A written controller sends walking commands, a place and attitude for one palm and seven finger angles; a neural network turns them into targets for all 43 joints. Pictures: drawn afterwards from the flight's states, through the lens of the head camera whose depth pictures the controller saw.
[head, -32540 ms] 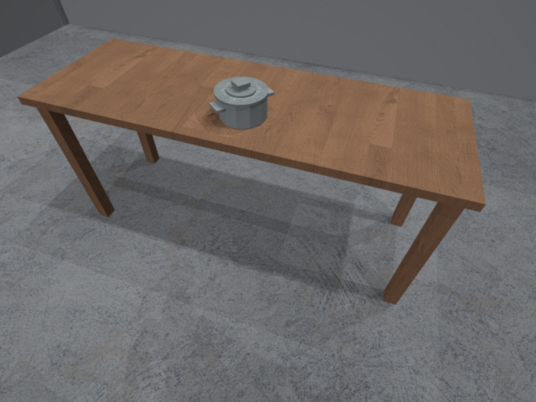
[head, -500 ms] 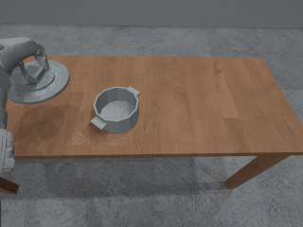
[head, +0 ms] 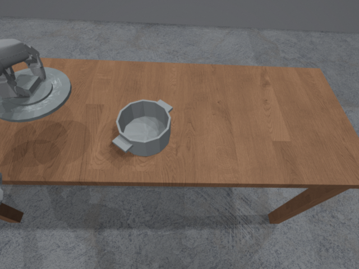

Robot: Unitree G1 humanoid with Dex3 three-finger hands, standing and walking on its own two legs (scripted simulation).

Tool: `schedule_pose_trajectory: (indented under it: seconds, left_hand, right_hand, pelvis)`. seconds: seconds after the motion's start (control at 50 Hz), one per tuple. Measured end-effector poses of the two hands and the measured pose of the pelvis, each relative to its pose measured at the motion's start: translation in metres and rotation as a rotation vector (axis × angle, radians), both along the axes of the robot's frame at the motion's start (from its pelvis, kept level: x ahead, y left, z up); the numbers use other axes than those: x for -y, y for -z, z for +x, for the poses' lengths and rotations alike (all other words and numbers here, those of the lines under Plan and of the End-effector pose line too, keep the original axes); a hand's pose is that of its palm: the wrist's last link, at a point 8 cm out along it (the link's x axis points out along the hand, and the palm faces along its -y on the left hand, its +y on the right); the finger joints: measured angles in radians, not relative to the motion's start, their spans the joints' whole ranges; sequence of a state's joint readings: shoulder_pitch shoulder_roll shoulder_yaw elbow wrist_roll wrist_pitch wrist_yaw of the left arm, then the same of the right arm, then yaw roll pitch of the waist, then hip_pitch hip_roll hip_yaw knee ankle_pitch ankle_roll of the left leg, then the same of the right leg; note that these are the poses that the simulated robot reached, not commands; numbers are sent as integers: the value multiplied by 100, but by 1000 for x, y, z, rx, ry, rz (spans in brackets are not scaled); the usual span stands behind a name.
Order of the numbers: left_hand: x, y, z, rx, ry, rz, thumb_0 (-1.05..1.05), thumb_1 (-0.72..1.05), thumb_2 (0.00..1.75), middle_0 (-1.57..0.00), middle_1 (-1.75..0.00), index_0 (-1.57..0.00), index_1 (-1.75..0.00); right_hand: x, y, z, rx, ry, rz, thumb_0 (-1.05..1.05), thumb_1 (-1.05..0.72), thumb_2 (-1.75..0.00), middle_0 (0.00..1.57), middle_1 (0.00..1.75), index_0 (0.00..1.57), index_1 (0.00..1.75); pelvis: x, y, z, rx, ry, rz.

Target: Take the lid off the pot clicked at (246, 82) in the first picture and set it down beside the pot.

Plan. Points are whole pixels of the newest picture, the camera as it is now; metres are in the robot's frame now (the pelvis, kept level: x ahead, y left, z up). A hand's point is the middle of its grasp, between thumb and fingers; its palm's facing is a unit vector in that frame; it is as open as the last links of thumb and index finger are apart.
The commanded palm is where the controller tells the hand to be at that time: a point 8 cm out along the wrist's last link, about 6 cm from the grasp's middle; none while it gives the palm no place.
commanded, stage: lower the lid onto the table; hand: left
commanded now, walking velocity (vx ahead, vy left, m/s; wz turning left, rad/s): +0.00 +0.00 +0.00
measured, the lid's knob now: (25, 83) +0.49 +0.32 +0.12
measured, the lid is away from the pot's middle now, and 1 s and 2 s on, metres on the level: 0.24 0.23 0.22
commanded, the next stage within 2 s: none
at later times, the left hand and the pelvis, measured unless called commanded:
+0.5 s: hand (27, 92) +0.46 +0.31 +0.12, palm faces -0.42 -0.08 -0.90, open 7.8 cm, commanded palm +0.50 +0.32 +0.18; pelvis -0.01 +0.01 +0.00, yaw -1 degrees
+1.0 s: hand (36, 102) +0.47 +0.32 +0.08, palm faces -0.47 -0.08 -0.88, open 7.8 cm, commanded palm +0.51 +0.32 +0.15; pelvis +0.00 +0.01 -0.01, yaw -2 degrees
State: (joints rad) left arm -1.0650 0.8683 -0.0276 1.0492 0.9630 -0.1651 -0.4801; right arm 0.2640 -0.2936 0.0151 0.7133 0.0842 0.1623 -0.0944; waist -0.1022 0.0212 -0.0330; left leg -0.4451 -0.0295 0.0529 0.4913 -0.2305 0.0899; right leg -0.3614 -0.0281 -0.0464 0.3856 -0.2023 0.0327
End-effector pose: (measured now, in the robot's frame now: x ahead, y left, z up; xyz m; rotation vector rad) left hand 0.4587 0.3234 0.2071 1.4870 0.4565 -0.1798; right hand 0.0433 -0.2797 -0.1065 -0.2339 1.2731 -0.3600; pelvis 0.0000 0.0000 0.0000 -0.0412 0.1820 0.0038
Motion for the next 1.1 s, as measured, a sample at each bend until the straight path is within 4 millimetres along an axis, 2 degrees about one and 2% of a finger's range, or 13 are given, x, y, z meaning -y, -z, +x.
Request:
schedule_pose_trajectory:
  seconds: [0.1,0.2,0.42,0.68,0.9,1.1]
  left_hand:
    - [-1,6,-3,-12,-2,-4,-4,30,70,-77,-104,-57,-94]
    - [2,18,-3,-44,16,16,-4,30,70,-77,-104,-57,-94]
    - [10,25,5,-7,48,-25,-4,30,70,-77,-104,-57,-94]
    - [6,52,14,-78,35,-12,-3,30,69,-77,-105,-57,-94]
    - [5,61,21,-58,26,-28,-4,30,69,-77,-105,-56,-94]
    - [3,74,16,-84,36,-27,-3,30,69,-77,-105,-56,-94]
  right_hand:
    - [-3,0,4,12,-11,2,1,-90,-90,20,30,20,30]
    - [-5,2,0,2,-12,-2,1,-90,-90,20,30,20,30]
    - [-6,-1,-27,-29,30,-24,1,-90,-90,20,30,20,30]
    - [-4,-1,-55,-107,77,-45,1,-90,-90,20,30,20,30]
    - [-3,-1,-50,-105,82,-48,1,-90,-90,20,30,20,30]
    - [-3,3,-43,-109,76,-48,1,-90,-90,20,30,20,30]
  pelvis:
    - [-2,1,-3,-2,-2,-2]
    - [-3,2,-5,-5,-1,-3]
    - [-6,2,-5,-9,12,-4]
    - [-7,4,-2,-35,22,-6]
    - [-6,6,2,-53,27,-9]
    - [-4,9,3,-69,22,-10]
